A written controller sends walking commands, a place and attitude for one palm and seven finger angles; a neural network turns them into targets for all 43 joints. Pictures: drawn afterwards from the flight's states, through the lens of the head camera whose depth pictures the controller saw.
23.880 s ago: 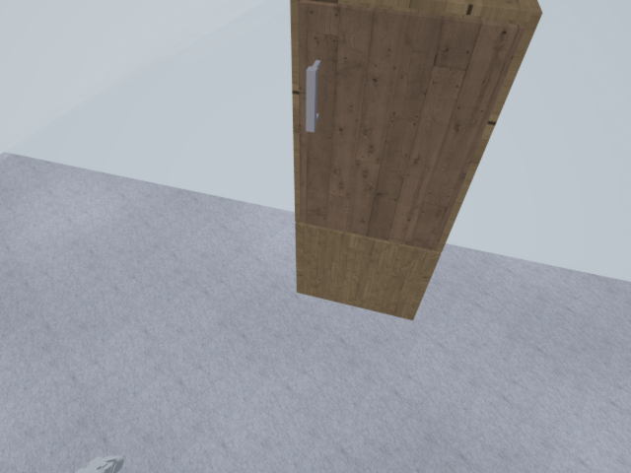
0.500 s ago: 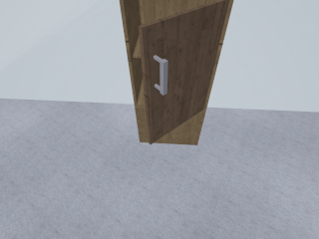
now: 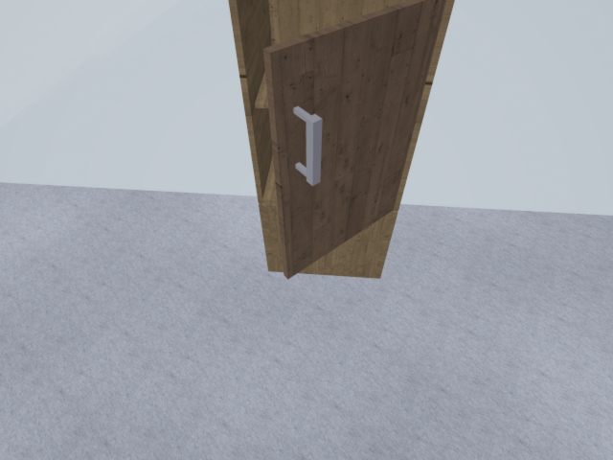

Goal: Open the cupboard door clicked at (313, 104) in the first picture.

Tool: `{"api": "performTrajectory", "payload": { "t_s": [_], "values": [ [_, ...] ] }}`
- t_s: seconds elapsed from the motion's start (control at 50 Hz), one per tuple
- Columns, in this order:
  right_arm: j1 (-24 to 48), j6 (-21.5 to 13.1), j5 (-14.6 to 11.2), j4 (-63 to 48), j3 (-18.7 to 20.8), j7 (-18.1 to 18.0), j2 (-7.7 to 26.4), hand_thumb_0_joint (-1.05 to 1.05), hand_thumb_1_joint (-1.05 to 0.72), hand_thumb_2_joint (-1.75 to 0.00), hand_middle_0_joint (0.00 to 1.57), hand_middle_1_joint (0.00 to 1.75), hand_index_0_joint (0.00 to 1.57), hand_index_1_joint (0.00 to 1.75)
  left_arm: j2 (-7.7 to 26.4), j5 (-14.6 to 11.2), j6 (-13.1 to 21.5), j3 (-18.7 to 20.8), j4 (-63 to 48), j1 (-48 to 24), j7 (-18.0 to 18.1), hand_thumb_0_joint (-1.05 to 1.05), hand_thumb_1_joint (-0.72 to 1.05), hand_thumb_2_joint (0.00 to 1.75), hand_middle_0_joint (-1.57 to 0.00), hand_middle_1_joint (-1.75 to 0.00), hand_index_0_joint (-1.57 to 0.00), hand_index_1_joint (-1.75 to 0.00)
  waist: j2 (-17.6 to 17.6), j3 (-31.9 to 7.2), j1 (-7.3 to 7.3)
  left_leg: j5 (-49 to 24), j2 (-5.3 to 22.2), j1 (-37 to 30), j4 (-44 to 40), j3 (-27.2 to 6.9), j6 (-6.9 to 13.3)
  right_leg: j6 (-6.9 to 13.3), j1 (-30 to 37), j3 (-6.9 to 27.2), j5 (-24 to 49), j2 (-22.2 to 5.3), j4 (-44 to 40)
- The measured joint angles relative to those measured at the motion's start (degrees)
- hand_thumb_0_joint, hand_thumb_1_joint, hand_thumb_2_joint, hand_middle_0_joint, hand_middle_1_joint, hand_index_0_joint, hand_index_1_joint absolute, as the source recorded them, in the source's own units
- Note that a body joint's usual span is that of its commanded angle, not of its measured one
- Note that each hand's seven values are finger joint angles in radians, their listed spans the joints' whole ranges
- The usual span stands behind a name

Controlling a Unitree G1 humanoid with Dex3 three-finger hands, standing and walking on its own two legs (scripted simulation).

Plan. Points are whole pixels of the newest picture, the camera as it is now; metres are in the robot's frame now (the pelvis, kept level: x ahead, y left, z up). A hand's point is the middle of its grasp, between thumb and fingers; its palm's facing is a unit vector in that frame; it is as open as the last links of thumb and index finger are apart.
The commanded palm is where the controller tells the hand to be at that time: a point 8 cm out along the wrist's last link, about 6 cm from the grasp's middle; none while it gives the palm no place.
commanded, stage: look to check the result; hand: left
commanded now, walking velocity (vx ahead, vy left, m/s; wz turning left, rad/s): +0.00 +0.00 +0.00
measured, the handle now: (306, 147) +0.60 +0.04 +0.07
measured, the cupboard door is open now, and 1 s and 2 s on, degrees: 43 43 43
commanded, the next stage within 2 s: walk to a spot facing it in 0.24 s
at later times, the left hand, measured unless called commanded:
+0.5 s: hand out of the picture +0.01 +0.17 -0.18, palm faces +0.03 -0.98 -0.20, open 7.4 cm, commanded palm none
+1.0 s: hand out of the picture +0.09 +0.15 -0.16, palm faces -0.20 -0.93 -0.32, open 7.4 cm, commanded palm none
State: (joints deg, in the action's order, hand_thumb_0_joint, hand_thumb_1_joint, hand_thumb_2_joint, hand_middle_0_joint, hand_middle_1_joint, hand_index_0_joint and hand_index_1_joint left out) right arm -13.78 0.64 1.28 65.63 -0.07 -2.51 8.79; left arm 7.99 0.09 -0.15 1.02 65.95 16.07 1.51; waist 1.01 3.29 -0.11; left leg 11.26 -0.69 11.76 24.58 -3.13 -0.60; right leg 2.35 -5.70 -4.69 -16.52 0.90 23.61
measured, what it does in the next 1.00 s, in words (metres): lifts its left foot, turning right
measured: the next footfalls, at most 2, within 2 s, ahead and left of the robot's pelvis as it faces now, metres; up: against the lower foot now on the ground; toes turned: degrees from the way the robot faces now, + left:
left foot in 1.42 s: +0.11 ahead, +0.09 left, +0.00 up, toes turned -33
right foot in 1.76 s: -0.04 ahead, -0.16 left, +0.00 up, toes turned -47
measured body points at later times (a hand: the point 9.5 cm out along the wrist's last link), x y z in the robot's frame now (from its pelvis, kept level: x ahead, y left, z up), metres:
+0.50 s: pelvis +0.01 +0.00 +0.00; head +0.03 -0.01 +0.45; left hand +0.01 +0.22 -0.16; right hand +0.02 -0.23 -0.17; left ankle +0.02 +0.13 -0.74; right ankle -0.04 -0.09 -0.74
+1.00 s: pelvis -0.02 -0.04 -0.01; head +0.03 -0.09 +0.44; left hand +0.10 +0.20 -0.14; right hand -0.01 -0.30 -0.17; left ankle -0.01 +0.12 -0.66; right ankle -0.05 -0.10 -0.74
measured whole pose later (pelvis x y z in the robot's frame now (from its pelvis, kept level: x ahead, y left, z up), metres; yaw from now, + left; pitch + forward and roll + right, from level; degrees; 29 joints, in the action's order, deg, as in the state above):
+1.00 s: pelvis -0.02 -0.04 -0.01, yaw -16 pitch +1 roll +2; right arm -7.7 3.6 1.3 55.9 4.2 -2.2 13.4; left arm 11.3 1.0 -1.5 4.5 54.7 11.9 0.8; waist 2.0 6.5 0.8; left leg 24.4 2.5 27.1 63.1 0.8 -3.4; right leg 5.2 -14.2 1.8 -17.9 3.4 31.6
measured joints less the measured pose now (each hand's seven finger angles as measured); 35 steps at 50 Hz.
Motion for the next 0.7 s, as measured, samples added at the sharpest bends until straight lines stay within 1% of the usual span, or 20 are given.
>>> {"api": "performTrajectory", "payload": {
  "t_s": [0.42, 0.56, 0.66, 0.7],
  "values": [
    [1.0, -0.1, 0.1, 0.1, 0.0, -0.1, 0.4, 0.01, -0.91, -0.90, 0.20, 0.30, 0.20, 0.30, 0.5, 0.0, 0.3, 0.0, -0.9, -1.5, 0.0, 0.00, 0.90, 0.90, -0.20, -0.30, -0.20, -0.30, -0.3, -0.1, 0.09, 0.5, 0.4, -0.9, -0.5, 0.2, -0.3, 0.3, 1.0, 0.3, -0.1, 0.4, -0.9],
    [1.6, 1.0, 0.1, -1.9, 1.3, -0.7, 0.5, 0.01, -0.91, -0.90, 0.20, 0.30, 0.20, 0.30, 0.4, 0.4, -1.7, 1.7, -2.5, -1.1, -0.5, 0.00, 0.90, 0.90, -0.20, -0.30, -0.20, -0.30, -0.1, 0.6, 0.48, 3.0, 2.0, 1.2, 3.7, 3.0, -0.5, 0.5, -2.0, 3.0, -1.2, 1.6, 2.9],
    [1.7, 1.2, 0.3, -4.4, 2.2, -0.9, 0.7, 0.01, -0.91, -0.90, 0.20, 0.30, 0.20, 0.30, 1.5, 0.7, -2.9, 2.9, -4.4, -1.7, -1.1, 0.00, 0.90, 0.90, -0.20, -0.30, -0.20, -0.30, -0.9, 1.2, 0.44, 4.5, 2.8, 2.7, 6.1, 5.7, -0.3, 0.3, -5.5, 5.8, -2.5, 2.1, 7.2],
    [1.7, 0.9, 0.4, -5.5, 2.4, -0.9, 0.9, 0.01, -0.90, -0.90, 0.20, 0.30, 0.20, 0.30, 2.2, 0.7, -3.2, 3.2, -5.5, -2.3, -1.4, 0.00, 0.90, 0.90, -0.20, -0.30, -0.20, -0.30, -1.3, 1.4, 0.64, 4.7, 2.9, 3.4, 6.6, 7.1, -0.1, 0.0, -8.0, 6.3, -3.4, 1.9, 10.7]
  ]
}}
